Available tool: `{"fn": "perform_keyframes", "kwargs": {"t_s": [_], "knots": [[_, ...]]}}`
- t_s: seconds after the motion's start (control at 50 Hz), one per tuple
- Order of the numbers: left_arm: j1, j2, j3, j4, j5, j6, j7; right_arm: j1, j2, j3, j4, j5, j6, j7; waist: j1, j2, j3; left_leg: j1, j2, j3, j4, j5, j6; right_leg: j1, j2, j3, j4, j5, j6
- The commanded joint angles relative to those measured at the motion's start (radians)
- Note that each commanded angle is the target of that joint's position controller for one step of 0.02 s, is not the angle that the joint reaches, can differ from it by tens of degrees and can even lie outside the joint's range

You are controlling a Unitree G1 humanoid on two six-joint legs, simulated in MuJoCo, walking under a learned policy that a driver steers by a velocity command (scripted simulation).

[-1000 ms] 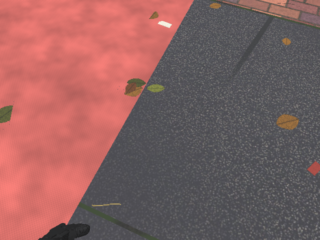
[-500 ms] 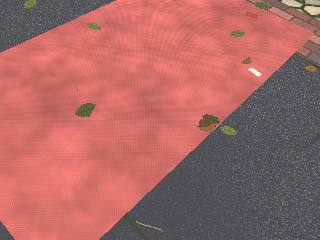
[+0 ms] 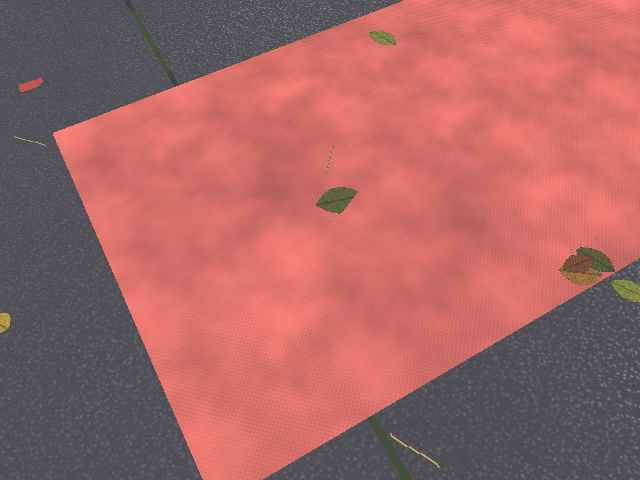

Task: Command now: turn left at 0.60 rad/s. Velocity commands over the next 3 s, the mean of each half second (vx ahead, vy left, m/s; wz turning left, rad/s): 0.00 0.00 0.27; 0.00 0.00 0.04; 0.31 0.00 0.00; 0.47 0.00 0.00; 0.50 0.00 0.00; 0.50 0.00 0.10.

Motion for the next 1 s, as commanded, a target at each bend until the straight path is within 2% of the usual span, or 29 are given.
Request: {"fn": "perform_keyframes", "kwargs": {"t_s": [0.02,0.06,0.1,0.14,0.16,0.18,0.2,0.22,0.24,0.26,0.28,0.3,0.38,0.46,0.5,0.52,0.54,0.56,0.58,0.6,0.66,0.72,0.78,0.98,1.0], "knots": [[0.04,0.161,0.051,-0.04,0.002,-0.012,-0.001,-0.072,-0.033,0.003,-0.097,0.003,-0.01,0.009,0.043,-0.198,-0.09,-0.071,0.026,0.046,-0.131,-0.023,-0.001,0.193,-0.25,0.16,-0.093,0.362,-0.172],[0.038,0.174,0.056,-0.031,0.004,-0.012,-0.013,-0.079,-0.02,0.013,-0.107,0.01,-0.013,0.008,0.045,-0.219,-0.098,0.038,0.024,0.069,-0.253,-0.036,0.018,0.138,-0.242,0.135,-0.074,0.386,-0.168],[0.043,0.19,0.061,-0.015,0.005,-0.007,-0.021,-0.065,-0.025,0.015,-0.106,0.016,-0.018,-0.001,0.041,-0.228,-0.109,0.11,0.01,0.089,-0.368,-0.017,0.037,0.126,-0.241,0.132,-0.033,0.422,-0.162],[0.022,0.194,0.06,-0.001,-0.012,0.005,-0.023,-0.007,-0.01,0.022,-0.08,0.004,-0.031,-0.013,0.0,-0.187,-0.118,0.244,-0.005,0.121,-0.604,0.153,0.061,0.079,-0.211,0.099,0.048,0.39,-0.123],[0.047,0.186,0.056,0.014,-0.018,0.009,-0.025,0.008,-0.023,0.024,-0.071,-0.013,-0.043,-0.022,-0.008,-0.129,-0.126,0.356,0.004,0.09,-0.719,0.283,0.068,0.002,-0.19,0.075,0.101,0.289,-0.075],[0.083,0.104,0.033,-0.021,-0.019,0.006,-0.038,0.007,-0.155,-0.002,-0.095,-0.026,-0.058,-0.026,0.012,0.161,-0.17,0.518,0.272,-0.243,-0.7,0.446,0.141,-0.208,-0.078,-0.026,0.273,-0.01,0.019],[-0.003,0.1,0.022,-0.038,-0.021,0.02,-0.03,0.054,-0.152,-0.007,-0.084,-0.011,-0.063,-0.037,-0.07,0.229,-0.169,0.442,0.397,-0.368,-0.722,0.52,0.275,-0.264,-0.005,0.034,0.403,-0.351,0.042],[-0.013,0.131,0.032,-0.027,-0.014,0.031,-0.029,0.038,-0.099,0.012,-0.085,-0.009,-0.066,-0.041,-0.054,0.114,-0.138,0.421,0.376,-0.33,-0.731,0.485,0.301,-0.275,-0.025,0.105,0.501,-0.34,0.049],[-0.008,0.126,0.033,-0.007,-0.02,0.036,-0.035,-0.019,-0.054,0.031,-0.087,-0.008,-0.067,-0.045,-0.024,0.07,-0.109,0.382,0.331,-0.264,-0.735,0.451,0.285,-0.27,-0.034,0.127,0.519,-0.282,0.052],[0.007,0.127,0.036,0.005,-0.02,0.037,-0.038,-0.062,-0.036,0.042,-0.086,-0.007,-0.07,-0.05,0.004,0.066,-0.084,0.365,0.286,-0.216,-0.74,0.442,0.253,-0.265,-0.04,0.131,0.501,-0.23,0.054],[0.027,0.134,0.04,0.022,-0.007,0.039,-0.038,-0.081,-0.031,0.044,-0.086,-0.003,-0.074,-0.057,0.013,0.087,-0.075,0.357,0.251,-0.175,-0.738,0.472,0.239,-0.252,-0.033,0.119,0.506,-0.187,0.059],[0.059,0.132,0.04,0.045,-0.002,0.04,-0.038,-0.085,-0.023,0.049,-0.085,-0.006,-0.077,-0.059,0.019,0.09,-0.09,0.356,0.228,-0.143,-0.729,0.512,0.235,-0.229,-0.02,0.108,0.516,-0.164,0.065],[0.054,0.1,0.029,0.063,-0.01,0.047,-0.04,-0.054,-0.015,0.054,-0.059,-0.012,-0.088,-0.057,0.003,0.081,-0.086,0.336,0.229,-0.136,-0.728,0.468,0.251,-0.179,-0.01,0.102,0.398,-0.163,0.081],[0.049,0.085,0.022,0.075,-0.009,0.046,-0.029,-0.045,-0.025,0.051,-0.029,-0.017,-0.087,-0.051,-0.007,0.097,-0.071,0.288,0.231,-0.165,-0.703,0.379,0.261,-0.101,0.011,0.086,0.231,-0.19,0.06],[0.085,0.064,0.016,0.095,-0.011,0.036,-0.022,-0.064,-0.019,0.053,-0.016,-0.007,-0.085,-0.052,0.024,0.069,-0.077,0.245,0.218,-0.166,-0.673,0.35,0.241,-0.005,0.023,0.071,0.072,-0.088,0.041],[0.109,0.053,0.01,0.107,-0.006,0.026,-0.019,-0.073,-0.009,0.057,-0.009,0.003,-0.085,-0.055,0.047,0.038,-0.084,0.194,0.204,-0.159,-0.657,0.318,0.207,0.09,0.016,0.081,-0.047,0.036,0.03],[0.117,0.077,0.01,0.109,0.005,0.01,-0.014,-0.06,0.015,0.065,-0.004,0.003,-0.09,-0.057,0.044,-0.005,-0.098,0.138,0.181,-0.151,-0.636,0.283,0.163,0.172,-0.055,0.175,-0.098,0.094,0.018],[0.077,0.149,0.021,0.097,0.004,-0.004,-0.011,-0.013,0.042,0.066,-0.001,0.008,-0.09,-0.053,-0.015,-0.118,-0.084,0.138,0.087,-0.073,-0.607,0.205,0.126,0.13,-0.155,0.291,-0.125,0.124,-0.016],[0.024,0.137,0.02,0.102,-0.017,-0.01,-0.018,-0.026,0.045,0.067,0.019,0.008,-0.081,-0.054,-0.022,-0.168,-0.056,0.268,0.046,-0.027,-0.63,0.214,0.105,-0.034,-0.168,0.3,-0.144,0.055,-0.048],[-0.003,0.101,0.009,0.102,-0.016,-0.014,-0.021,-0.035,0.03,0.063,0.035,0.002,-0.079,-0.055,-0.021,-0.156,-0.041,0.323,0.053,-0.03,-0.637,0.254,0.099,-0.066,-0.137,0.276,-0.156,-0.014,-0.033],[0.033,0.09,0.005,0.134,-0.021,-0.022,-0.01,-0.009,0.004,0.05,0.082,-0.002,-0.086,-0.056,-0.006,-0.141,-0.051,0.356,0.081,-0.045,-0.637,0.337,0.104,-0.028,-0.085,0.225,-0.144,0.017,-0.009],[0.057,0.084,0.006,0.164,-0.02,-0.024,-0.006,0.012,0.022,0.054,0.131,0.001,-0.092,-0.064,0.003,-0.083,-0.058,0.324,0.089,-0.048,-0.657,0.35,0.097,0.037,-0.08,0.211,-0.121,0.084,-0.018],[0.062,0.079,0.006,0.192,-0.016,-0.022,-0.004,0.025,0.025,0.054,0.179,0.003,-0.089,-0.071,0.007,-0.063,-0.044,0.317,0.092,-0.048,-0.668,0.355,0.089,0.047,-0.081,0.212,-0.12,0.098,-0.025],[0.074,0.067,0.0,0.297,-0.016,-0.025,0.001,0.064,0.03,0.058,0.32,0.006,-0.081,-0.085,0.006,-0.049,-0.029,0.343,0.106,-0.044,-0.678,0.384,0.082,0.071,-0.079,0.212,-0.13,0.17,-0.034],[0.09,0.066,-0.001,0.311,-0.015,-0.024,0.0,0.077,0.038,0.061,0.334,0.005,-0.079,-0.085,0.009,-0.057,-0.05,0.349,0.094,-0.032,-0.672,0.308,0.085,0.08,-0.073,0.217,-0.149,0.046,-0.038]]}}
Next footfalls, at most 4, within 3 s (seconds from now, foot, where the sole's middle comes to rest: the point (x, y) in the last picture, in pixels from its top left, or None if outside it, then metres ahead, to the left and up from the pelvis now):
0.16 left None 0.05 0.11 -0.78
0.54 right None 0.06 -0.09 -0.78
1.28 left None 0.14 0.13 -0.78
1.76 right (349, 452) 0.51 0.02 -0.78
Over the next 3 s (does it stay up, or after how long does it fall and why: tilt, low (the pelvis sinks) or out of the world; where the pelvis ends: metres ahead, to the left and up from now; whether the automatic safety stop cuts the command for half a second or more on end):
stays up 1.02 0.12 0.00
